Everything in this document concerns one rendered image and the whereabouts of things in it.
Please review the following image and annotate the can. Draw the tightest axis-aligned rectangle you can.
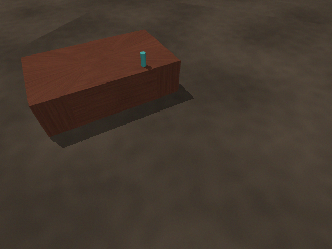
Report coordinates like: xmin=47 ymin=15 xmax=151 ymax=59
xmin=140 ymin=51 xmax=146 ymax=67

